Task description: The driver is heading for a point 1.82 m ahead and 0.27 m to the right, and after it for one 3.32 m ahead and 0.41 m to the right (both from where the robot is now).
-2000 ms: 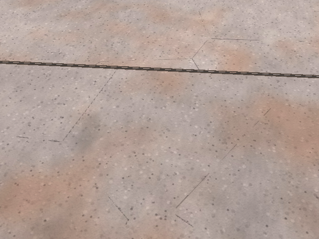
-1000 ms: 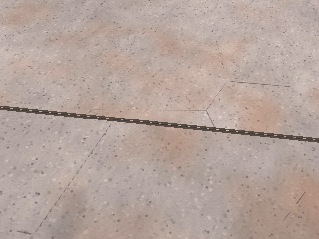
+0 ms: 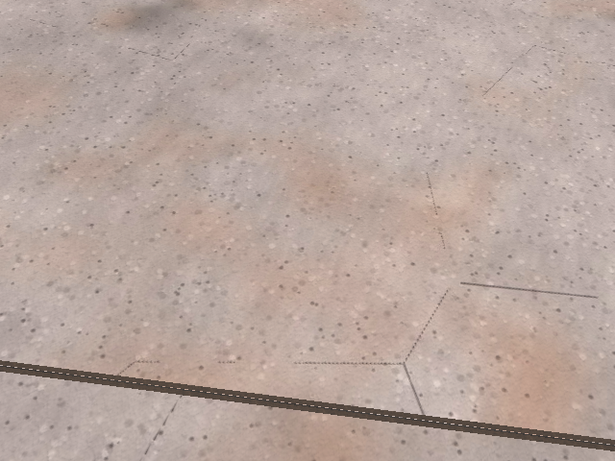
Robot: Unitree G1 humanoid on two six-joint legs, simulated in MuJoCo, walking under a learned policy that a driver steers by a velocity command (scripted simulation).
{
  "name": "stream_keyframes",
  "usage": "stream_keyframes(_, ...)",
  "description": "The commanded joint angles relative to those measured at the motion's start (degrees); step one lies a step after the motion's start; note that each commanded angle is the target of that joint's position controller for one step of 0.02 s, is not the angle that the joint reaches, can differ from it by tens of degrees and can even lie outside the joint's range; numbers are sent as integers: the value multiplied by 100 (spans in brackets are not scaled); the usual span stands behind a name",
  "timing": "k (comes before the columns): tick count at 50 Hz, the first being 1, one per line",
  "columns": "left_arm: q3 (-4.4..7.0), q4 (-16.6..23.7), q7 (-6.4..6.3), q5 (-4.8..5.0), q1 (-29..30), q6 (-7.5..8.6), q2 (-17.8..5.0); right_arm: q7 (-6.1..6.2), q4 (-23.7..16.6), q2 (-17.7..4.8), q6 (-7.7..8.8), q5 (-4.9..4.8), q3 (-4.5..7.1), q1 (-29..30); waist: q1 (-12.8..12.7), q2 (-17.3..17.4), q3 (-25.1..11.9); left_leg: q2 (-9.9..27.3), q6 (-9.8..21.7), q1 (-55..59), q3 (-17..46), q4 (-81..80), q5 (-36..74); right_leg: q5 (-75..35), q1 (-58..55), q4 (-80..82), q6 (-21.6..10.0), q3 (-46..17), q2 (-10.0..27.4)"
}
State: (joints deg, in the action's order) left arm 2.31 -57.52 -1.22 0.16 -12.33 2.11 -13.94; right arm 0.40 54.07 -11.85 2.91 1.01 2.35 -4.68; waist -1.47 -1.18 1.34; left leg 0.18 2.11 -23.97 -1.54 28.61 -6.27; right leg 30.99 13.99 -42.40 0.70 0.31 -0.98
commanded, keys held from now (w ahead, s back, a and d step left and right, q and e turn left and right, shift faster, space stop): no key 0.72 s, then w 0.28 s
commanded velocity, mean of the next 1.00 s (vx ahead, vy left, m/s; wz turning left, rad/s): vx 0.08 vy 0.00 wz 0.00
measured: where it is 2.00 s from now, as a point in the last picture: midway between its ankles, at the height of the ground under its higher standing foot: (321, 429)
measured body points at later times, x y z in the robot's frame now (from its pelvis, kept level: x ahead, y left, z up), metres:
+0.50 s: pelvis +0.04 -0.02 +0.00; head +0.06 -0.02 +0.45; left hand +0.06 +0.22 -0.15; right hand +0.12 -0.27 -0.14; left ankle +0.10 +0.10 -0.73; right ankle +0.01 -0.14 -0.73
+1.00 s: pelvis +0.11 +0.01 -0.01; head +0.11 +0.02 +0.44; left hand +0.07 +0.26 -0.16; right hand +0.17 -0.26 -0.14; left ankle +0.11 +0.10 -0.73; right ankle +0.01 -0.14 -0.72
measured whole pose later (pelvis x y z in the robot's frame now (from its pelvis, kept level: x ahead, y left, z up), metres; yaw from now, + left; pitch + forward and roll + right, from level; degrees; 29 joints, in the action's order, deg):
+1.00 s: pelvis +0.11 +0.01 -0.01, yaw +0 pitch -1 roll +0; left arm 3.4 -62.9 -1.4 1.5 -22.3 3.0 -13.2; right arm -0.4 62.5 -13.0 4.6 -1.6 4.2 -10.9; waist -0.1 -2.6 0.5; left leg -0.4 3.5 -16.5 -5.1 35.4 -17.3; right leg 26.6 7.8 -38.3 0.1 -0.3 3.1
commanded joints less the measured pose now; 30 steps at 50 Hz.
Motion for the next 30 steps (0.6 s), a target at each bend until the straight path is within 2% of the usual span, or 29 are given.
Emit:
stream_keyframes(1, 132, 96, -117, 15, -331, -268, -534, 39, -154, -849, -24, -2, 131, -164, 76, 816, -884, 1687, 1168, 1391, 2069, -1129, 597, 315, 926, -868, 163, -356, 380)
stream_keyframes(2, 140, 53, -145, -1, -373, -334, -491, 66, -210, -857, -39, 7, 130, 106, -36, 866, -778, 1548, 1019, 988, 1903, -1292, 56, 48, 694, -648, 175, -351, 442)
stream_keyframes(4, 110, -91, -161, -12, -512, -355, -295, 99, -227, -794, -107, 11, 125, 387, -160, 902, -641, 1194, 801, 387, 1409, -1430, -555, -648, 64, 124, 139, -145, 372)
stream_keyframes(6, 99, -266, -127, -53, -686, -332, -178, 122, -133, -743, -166, -70, 118, 343, -245, 850, -644, 916, 612, 156, 1027, -1377, -1253, -1695, -551, 1040, 35, 113, 205)
stream_keyframes(7, 102, -282, -101, -112, -658, -341, -214, 124, -52, -673, -177, -120, 101, 193, -215, 769, -573, 792, 430, 93, 929, -1371, -1792, -1902, -687, 1354, -47, 136, 197)
stream_keyframes(8, 104, -231, -90, -169, -568, -349, -334, 116, 24, -630, -180, -124, 90, 41, -125, 590, -373, 683, 213, 38, 856, -1318, -2207, -1891, -603, 1633, -168, -44, 394)
stream_keyframes(9, 127, -176, -104, -144, -453, -348, -562, 114, 42, -659, -192, -89, 110, -73, 69, 300, -124, 486, 57, 108, 687, -1225, -2261, -1240, -190, 1808, -310, -179, 559)
stream_keyframes(10, 142, -230, -95, -88, -380, -304, -615, 138, 23, -615, -204, -73, 112, -46, 145, -131, 72, 245, -57, 619, 376, -1006, -1835, -381, 572, 2004, -390, -261, 538)
stream_keyframes(11, 105, -219, -91, -80, -243, -231, -468, 157, 53, -588, -197, -53, 105, -36, 176, -263, 141, 219, -72, 1041, 332, -730, -1337, -237, 908, 2230, -336, -303, 539)
stream_keyframes(12, 89, -227, -93, -96, -147, -166, -419, 167, 88, -559, -191, -59, 106, -95, 235, -368, 114, 208, -27, 1252, 296, -568, -957, -394, 976, 2333, -251, -316, 557)
stream_keyframes(16, 75, -300, -79, -60, -308, -20, -381, 148, 258, -553, -190, -71, 113, -227, 188, -142, -55, 215, 88, 1371, 262, -348, -20, -1262, 557, 2168, -154, -234, 490)
stream_keyframes(23, 32, -389, -84, -42, -567, -57, -325, 128, 438, -568, -243, -103, 115, -253, 113, 73, -158, 222, 63, 1457, 246, -201, 637, -1988, 222, 1982, -184, -127, 419)
stream_keyframes(30, 2, -420, -81, -39, -639, -86, -246, 164, 600, -600, -301, -117, 114, -304, 123, 110, -117, 229, 35, 1506, 261, -156, 782, -2265, 115, 1962, -185, -68, 379)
